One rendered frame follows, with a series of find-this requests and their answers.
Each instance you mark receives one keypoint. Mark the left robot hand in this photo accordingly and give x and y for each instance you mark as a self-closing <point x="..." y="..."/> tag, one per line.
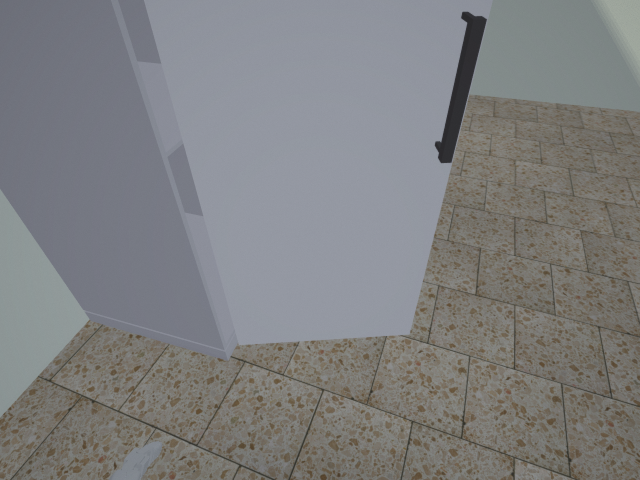
<point x="138" y="460"/>

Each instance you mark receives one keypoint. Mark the handle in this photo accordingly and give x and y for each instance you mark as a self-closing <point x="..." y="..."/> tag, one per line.
<point x="466" y="66"/>

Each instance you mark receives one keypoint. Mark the fridge door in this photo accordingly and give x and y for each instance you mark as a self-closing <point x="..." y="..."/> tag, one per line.
<point x="310" y="129"/>

